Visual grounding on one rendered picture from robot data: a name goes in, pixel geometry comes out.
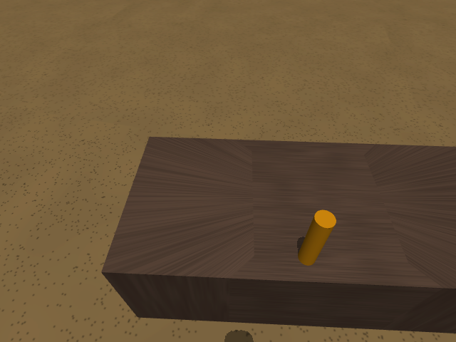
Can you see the can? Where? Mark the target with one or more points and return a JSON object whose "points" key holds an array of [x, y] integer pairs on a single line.
{"points": [[321, 226]]}

